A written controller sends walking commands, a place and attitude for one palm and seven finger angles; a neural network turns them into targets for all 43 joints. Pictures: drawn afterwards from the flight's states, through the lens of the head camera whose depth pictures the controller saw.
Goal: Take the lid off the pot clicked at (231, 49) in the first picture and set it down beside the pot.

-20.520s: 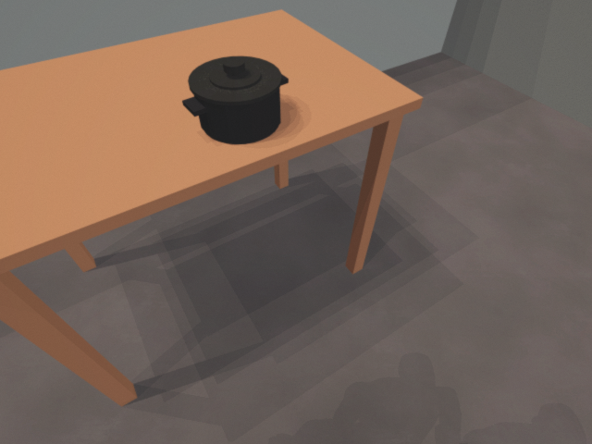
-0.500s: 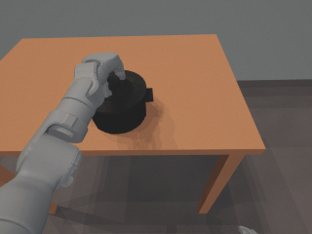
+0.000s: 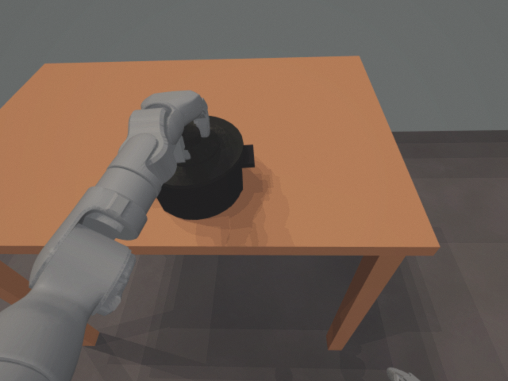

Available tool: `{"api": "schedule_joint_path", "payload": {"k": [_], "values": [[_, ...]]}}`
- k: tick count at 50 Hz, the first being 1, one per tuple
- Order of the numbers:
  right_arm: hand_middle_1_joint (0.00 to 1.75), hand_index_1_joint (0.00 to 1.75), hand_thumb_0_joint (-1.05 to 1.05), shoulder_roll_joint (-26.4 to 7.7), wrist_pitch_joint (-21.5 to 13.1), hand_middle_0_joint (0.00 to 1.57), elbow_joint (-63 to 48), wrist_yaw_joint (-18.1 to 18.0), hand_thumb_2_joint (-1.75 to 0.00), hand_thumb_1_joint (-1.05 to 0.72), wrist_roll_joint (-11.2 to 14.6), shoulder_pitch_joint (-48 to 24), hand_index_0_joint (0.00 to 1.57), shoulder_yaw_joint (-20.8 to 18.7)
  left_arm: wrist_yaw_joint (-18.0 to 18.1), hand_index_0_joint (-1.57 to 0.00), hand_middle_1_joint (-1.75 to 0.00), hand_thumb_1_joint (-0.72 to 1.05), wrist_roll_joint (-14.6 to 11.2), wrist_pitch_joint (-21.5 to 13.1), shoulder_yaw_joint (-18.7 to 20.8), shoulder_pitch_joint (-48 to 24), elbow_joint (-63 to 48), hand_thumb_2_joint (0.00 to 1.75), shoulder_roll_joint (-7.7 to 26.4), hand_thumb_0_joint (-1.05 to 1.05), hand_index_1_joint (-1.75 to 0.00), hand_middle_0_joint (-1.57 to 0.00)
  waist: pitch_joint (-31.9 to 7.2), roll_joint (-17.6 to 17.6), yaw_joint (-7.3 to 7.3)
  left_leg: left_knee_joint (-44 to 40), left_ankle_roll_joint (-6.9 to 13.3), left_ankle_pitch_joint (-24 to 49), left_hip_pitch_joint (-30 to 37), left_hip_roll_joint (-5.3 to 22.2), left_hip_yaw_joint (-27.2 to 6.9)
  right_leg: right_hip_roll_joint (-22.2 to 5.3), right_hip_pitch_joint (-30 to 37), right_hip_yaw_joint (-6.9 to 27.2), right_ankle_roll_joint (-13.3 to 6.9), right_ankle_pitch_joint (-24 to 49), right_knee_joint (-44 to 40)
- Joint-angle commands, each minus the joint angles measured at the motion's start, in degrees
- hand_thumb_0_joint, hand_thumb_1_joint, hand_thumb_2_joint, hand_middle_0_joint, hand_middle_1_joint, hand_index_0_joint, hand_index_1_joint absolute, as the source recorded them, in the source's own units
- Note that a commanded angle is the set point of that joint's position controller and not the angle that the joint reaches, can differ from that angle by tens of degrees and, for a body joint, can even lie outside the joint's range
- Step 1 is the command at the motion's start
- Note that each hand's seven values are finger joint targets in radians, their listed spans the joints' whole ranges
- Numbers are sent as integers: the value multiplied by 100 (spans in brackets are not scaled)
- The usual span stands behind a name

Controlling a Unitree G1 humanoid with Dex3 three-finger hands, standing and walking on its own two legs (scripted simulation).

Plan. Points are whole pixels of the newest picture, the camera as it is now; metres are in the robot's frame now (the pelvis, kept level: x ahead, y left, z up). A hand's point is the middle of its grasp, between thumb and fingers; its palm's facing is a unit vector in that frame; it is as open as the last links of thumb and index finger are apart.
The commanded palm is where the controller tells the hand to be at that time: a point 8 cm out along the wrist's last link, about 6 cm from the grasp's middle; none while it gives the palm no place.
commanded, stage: close the fingers and squeeze the knob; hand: left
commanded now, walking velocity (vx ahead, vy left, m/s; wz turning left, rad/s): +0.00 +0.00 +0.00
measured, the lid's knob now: (188, 136) +0.49 +0.11 +0.14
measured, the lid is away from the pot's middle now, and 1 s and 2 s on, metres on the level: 0.00 0.00 0.01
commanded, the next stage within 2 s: lift the lid straight up in 1.12 s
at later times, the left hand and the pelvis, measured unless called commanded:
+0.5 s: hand (181, 137) +0.46 +0.11 +0.16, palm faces -0.35 -0.06 -0.93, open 7.4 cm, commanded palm +0.45 +0.11 +0.20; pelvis +0.00 +0.00 +0.00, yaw +0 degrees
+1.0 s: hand (180, 137) +0.46 +0.11 +0.16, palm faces -0.34 -0.06 -0.94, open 7.4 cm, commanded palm +0.45 +0.12 +0.20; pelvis +0.00 +0.00 +0.00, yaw -1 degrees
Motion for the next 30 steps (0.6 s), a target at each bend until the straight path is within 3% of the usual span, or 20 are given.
{"api": "schedule_joint_path", "payload": {"k": [1,3,4,6,9,10,11,12,14,16,18,20,24,25,30], "values": [[30,30,0,-684,-202,20,-701,-39,-90,-90,7,-269,20,-206,143,-66,-95,18,100,-3,530,-2625,-530,98,1047,0,-95,-66,-1753,-699,-10,-62,-85,1974,1022,197,-492,176,468,42,-250,1922,-133],[30,30,0,-686,-203,20,-696,-63,-90,-90,10,-272,20,-203,131,-67,-96,20,88,-10,534,-2683,-544,96,1066,0,-96,-67,-1778,-810,-9,-87,-75,1872,950,182,-475,163,572,53,-237,1958,-147],[30,30,0,-734,-188,20,-716,-69,-90,-90,0,-297,20,-212,137,-68,-97,22,38,-48,614,-2691,-661,95,1150,0,-97,-68,-1828,-692,-13,-80,-69,1912,932,190,-475,134,614,73,-254,2004,-170],[30,30,0,-686,-169,20,-668,-75,-90,-90,15,-269,20,-187,143,-69,-98,24,122,-19,468,-2740,-397,93,1015,0,-98,-69,-1643,-676,-45,-111,-93,1703,885,198,-448,153,449,38,-243,1842,-153],[30,30,0,-708,-152,20,-695,-91,-90,-90,-3,-270,20,-214,141,-71,-99,28,69,-45,385,-2823,-419,89,850,0,-99,-71,-1718,-592,-82,-64,-77,1788,937,192,-459,141,357,43,-262,1820,-167],[30,30,0,-708,-155,20,-652,-110,-90,-90,-1,-198,20,-193,163,-72,-100,30,149,-39,642,-2702,-153,88,1191,0,-100,-72,-1738,-752,-42,-72,-81,1675,846,196,-437,156,485,61,-242,1828,-132],[30,30,0,-723,-143,20,-647,-129,-90,-90,23,-211,20,-157,151,-72,-100,31,160,-32,588,-2751,15,87,1180,0,-100,-72,-1591,-814,-69,-100,-79,1566,706,183,-400,154,496,64,-236,1855,-137],[30,30,0,-705,-143,20,-647,-128,-90,-90,22,-219,20,-179,125,-73,-100,33,165,-34,409,-2940,-140,85,966,0,-100,-73,-1674,-739,-98,-102,-83,1604,779,185,-412,144,447,63,-234,1868,-125],[30,30,0,-725,-160,20,-692,-111,-90,-90,-4,-216,20,-218,112,-75,-101,36,110,-74,451,-2840,-329,82,942,0,-101,-75,-1844,-587,-76,-32,-75,1932,965,204,-461,133,416,63,-259,1939,-136],[30,30,0,-703,-151,20,-665,-108,-90,-90,4,-177,20,-198,97,-76,-101,39,161,-64,438,-2747,-145,79,937,0,-101,-76,-1764,-763,-81,-29,-80,1918,914,202,-458,163,433,51,-235,1961,-114],[30,30,0,-707,-137,20,-627,-115,-90,-90,14,-168,20,-194,66,-78,-101,42,151,-38,250,-2905,1,75,736,0,-101,-78,-1547,-722,-146,-65,-77,1635,826,182,-437,166,260,40,-231,1791,-160],[30,30,0,-741,-131,20,-600,-138,-90,-90,2,-119,20,-195,73,-80,-102,45,166,-57,397,-2954,114,72,920,0,-102,-80,-1577,-857,-140,-73,-69,1505,741,187,-435,169,324,45,-237,1751,-141],[30,30,0,-768,-151,20,-600,-135,-90,-90,-12,-78,20,-221,42,-83,-101,52,98,-94,350,-2906,164,63,808,0,-101,-83,-1582,-727,-156,-56,-63,1616,763,178,-442,154,295,45,-253,1811,-168],[30,30,0,-738,-155,20,-590,-129,-90,-90,-27,-66,20,-220,39,-84,-101,54,164,-106,401,-3075,15,60,909,0,-101,-84,-1689,-738,-136,-67,-68,1535,800,178,-447,157,367,53,-239,1802,-146],[30,30,0,-749,-178,20,-635,-155,-90,-90,-5,-62,20,-206,32,-78,-102,46,167,-159,506,-2916,158,75,1091,0,-99,-82,-1614,-868,-115,-111,-57,1363,651,176,-412,154,480,78,-228,1784,-175]]}}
